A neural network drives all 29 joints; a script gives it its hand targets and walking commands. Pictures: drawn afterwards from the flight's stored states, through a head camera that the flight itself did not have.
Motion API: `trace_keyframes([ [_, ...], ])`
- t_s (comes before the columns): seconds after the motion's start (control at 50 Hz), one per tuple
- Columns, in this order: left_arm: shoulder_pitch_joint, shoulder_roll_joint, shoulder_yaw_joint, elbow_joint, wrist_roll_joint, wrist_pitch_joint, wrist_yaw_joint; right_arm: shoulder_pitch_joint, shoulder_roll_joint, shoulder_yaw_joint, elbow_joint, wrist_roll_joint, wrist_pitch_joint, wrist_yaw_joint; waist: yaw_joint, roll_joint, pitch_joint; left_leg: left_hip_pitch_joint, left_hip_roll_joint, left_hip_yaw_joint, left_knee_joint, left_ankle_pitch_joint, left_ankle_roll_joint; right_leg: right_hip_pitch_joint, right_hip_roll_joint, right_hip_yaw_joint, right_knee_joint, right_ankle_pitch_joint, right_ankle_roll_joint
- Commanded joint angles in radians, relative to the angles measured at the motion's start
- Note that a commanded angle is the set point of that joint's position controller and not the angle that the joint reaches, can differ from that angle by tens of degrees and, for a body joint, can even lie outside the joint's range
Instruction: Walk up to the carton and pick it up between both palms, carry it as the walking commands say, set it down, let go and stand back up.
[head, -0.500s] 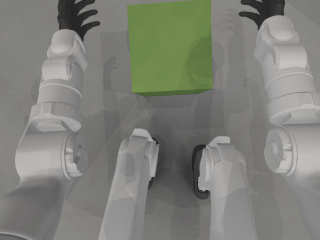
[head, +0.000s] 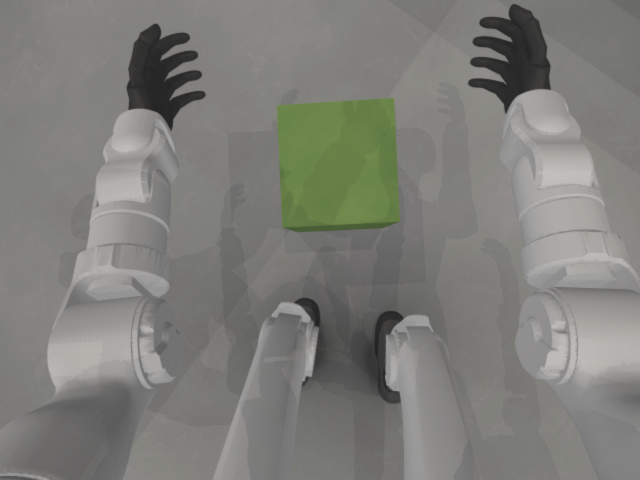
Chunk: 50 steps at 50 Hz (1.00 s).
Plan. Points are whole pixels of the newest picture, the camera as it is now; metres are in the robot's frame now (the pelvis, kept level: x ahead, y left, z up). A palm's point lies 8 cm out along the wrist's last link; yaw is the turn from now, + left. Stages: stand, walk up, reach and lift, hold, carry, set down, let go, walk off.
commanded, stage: set down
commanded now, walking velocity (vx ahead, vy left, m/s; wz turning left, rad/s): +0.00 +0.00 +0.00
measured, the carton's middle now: (338, 176) +0.50 +0.04 -0.47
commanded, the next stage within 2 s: let go in 0.30 s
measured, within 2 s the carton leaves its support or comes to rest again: neither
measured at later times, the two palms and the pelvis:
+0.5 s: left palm (120, 110) +0.47 +0.24 -0.03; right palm (564, 90) +0.51 -0.15 -0.03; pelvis +0.03 +0.00 +0.09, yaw +0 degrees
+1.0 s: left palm out of the picture +0.30 +0.24 +0.09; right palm out of the picture +0.34 -0.21 +0.08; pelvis +0.09 +0.00 +0.17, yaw +0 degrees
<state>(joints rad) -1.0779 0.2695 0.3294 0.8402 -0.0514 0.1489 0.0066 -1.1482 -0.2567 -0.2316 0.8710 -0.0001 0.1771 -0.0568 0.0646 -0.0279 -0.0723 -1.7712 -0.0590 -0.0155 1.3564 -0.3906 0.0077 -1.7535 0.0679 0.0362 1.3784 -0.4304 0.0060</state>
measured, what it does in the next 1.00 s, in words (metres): rises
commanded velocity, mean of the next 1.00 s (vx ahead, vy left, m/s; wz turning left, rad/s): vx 0.00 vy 0.00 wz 0.00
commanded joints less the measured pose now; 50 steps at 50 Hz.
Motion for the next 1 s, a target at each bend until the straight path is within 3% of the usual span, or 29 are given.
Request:
trace_keyframes([
  [0.0, -0.198, 0.119, 0.021, -0.111, 0.014, -0.027, -0.007, -0.226, -0.084, -0.011, -0.116, -0.009, -0.025, 0.005, 0.034, -0.021, -1.008, 0.682, -0.002, 0.039, -0.174, 0.39, -0.036, 0.56, 0.014, -0.04, -0.176, 0.274, 0.031],
  [0.14, -0.15, 0.095, 0.045, -0.122, 0.042, -0.04, -0.02, -0.174, -0.062, -0.023, -0.136, -0.032, -0.032, 0.013, 0.041, -0.029, -0.973, 0.793, 0.001, 0.033, -0.325, 0.428, -0.032, 0.703, 0.008, -0.019, -0.334, 0.321, 0.034],
  [0.24, -0.127, 0.032, 0.062, -0.056, 0.091, -0.06, -0.033, -0.149, -0.031, -0.068, -0.051, -0.079, -0.057, 0.032, 0.027, -0.026, -0.777, 0.771, 0.015, 0.018, -0.403, 0.379, -0.037, 0.654, 0.001, -0.019, -0.41, 0.278, 0.031],
  [0.34, -0.07, 0.024, 0.096, -0.073, 0.15, -0.071, -0.035, -0.095, -0.016, -0.1, -0.046, -0.12, -0.069, 0.038, 0.025, -0.015, -0.826, 0.846, 0.014, 0.019, -0.422, 0.432, -0.047, 0.71, 0.005, -0.022, -0.432, 0.328, 0.029],
  [0.4, 0.004, 0.042, 0.089, -0.135, 0.172, -0.077, -0.041, -0.02, -0.003, -0.1, -0.112, -0.137, -0.072, 0.022, 0.032, -0.003, -0.948, 0.938, 0.009, 0.021, -0.413, 0.53, -0.049, 0.794, 0.009, -0.017, -0.426, 0.426, 0.033],
  [0.48, 0.156, 0.081, 0.025, -0.255, 0.14, -0.073, -0.059, 0.143, 0.025, -0.058, -0.277, -0.135, -0.058, -0.016, 0.032, 0.011, -1.125, 1.117, 0.003, 0.018, -0.43, 0.691, -0.038, 0.927, 0.008, -0.014, -0.455, 0.568, 0.047],
  [0.56, 0.382, 0.074, -0.051, -0.353, 0.103, -0.062, -0.084, 0.383, 0.055, -0.003, -0.42, -0.128, -0.051, -0.025, 0.023, 0.025, -1.081, 1.267, 0.013, -0.005, -0.494, 0.786, -0.022, 0.981, 0.007, -0.019, -0.533, 0.596, 0.046],
  [0.64, 0.509, 0.057, -0.102, -0.377, 0.071, -0.077, -0.104, 0.523, 0.057, 0.018, -0.464, -0.107, -0.079, -0.003, 0.003, 0.033, -0.859, 1.317, 0.029, -0.032, -0.571, 0.709, -0.018, 0.966, 0.0, -0.024, -0.621, 0.478, 0.039],
  [0.78, 0.779, 0.017, -0.161, -0.325, 0.043, -0.121, -0.109, 0.76, 0.047, 0.061, -0.375, -0.073, -0.133, 0.034, -0.014, 0.027, -0.502, 1.328, 0.048, -0.04, -0.692, 0.502, -0.03, 1.065, -0.022, -0.018, -0.727, 0.341, 0.025],
  [0.98, 1.128, 0.04, -0.226, -0.448, 0.036, -0.165, -0.071, 1.109, 0.002, 0.104, -0.424, -0.039, -0.185, 0.071, -0.035, 0.047, -0.301, 1.545, 0.036, -0.022, -0.832, 0.511, -0.014, 1.373, -0.026, -0.021, -0.875, 0.399, 0.007],
])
